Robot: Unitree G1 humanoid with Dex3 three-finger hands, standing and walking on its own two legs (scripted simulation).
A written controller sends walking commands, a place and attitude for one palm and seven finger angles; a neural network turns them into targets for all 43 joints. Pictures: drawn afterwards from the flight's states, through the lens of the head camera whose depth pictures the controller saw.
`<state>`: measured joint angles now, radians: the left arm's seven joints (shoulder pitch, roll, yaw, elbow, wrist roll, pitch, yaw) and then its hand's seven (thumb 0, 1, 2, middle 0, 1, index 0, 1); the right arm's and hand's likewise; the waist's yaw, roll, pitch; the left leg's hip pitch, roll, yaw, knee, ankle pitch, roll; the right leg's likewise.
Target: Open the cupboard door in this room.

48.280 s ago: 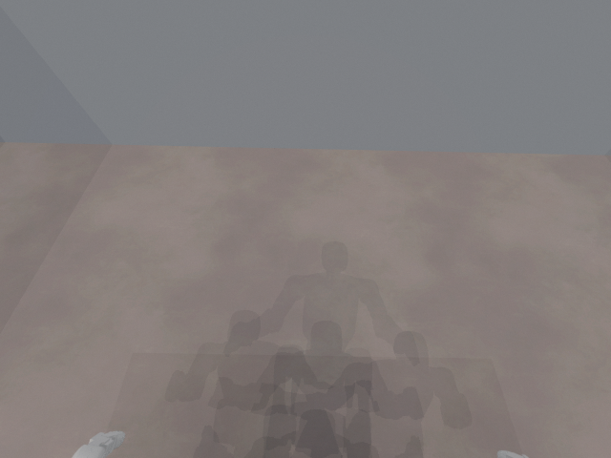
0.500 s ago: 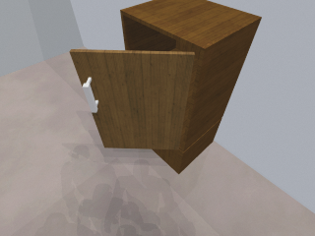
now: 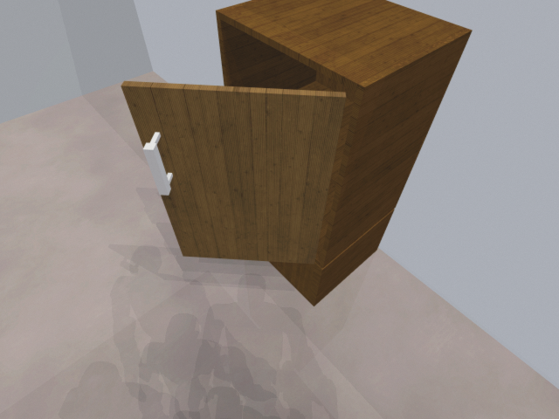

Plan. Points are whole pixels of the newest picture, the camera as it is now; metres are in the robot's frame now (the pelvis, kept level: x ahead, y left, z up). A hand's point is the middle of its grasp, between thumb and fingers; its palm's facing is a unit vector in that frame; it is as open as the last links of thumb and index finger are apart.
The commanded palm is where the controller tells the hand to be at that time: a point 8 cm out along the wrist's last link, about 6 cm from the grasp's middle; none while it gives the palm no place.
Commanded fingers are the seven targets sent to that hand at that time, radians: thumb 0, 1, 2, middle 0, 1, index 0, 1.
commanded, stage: come to a stop and stand still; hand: left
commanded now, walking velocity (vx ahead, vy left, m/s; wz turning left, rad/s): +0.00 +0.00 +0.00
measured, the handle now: (160, 164) +0.61 +0.30 -0.03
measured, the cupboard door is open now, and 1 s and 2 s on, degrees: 45 45 45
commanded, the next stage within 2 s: look again from close up in 0.64 s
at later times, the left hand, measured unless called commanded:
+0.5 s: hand out of the picture +0.02 +0.18 -0.18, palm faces +0.04 -0.98 -0.19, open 7.4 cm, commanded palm none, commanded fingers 0.00 0.90 0.90 -0.20 -0.30 -0.20 -0.30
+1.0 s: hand out of the picture +0.02 +0.21 -0.18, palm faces +0.00 -0.97 -0.24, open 7.4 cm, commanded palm none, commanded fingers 0.00 0.90 0.90 -0.20 -0.30 -0.20 -0.30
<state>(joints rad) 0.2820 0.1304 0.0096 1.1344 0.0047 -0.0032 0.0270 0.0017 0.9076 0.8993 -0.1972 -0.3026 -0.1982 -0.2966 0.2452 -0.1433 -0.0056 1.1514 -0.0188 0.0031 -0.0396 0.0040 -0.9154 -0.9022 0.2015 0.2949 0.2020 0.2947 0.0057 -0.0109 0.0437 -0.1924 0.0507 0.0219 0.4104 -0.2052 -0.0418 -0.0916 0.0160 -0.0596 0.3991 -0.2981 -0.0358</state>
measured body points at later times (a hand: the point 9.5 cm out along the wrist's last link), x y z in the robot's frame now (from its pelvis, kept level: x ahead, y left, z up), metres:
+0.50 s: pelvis +0.02 +0.01 +0.00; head +0.04 +0.01 +0.45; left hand +0.02 +0.23 -0.16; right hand +0.02 -0.22 -0.16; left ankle +0.01 +0.15 -0.74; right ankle -0.05 -0.09 -0.74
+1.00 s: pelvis +0.01 +0.03 -0.01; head +0.02 +0.02 +0.44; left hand +0.02 +0.27 -0.16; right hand +0.03 -0.20 -0.17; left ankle +0.01 +0.15 -0.74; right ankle -0.05 -0.09 -0.74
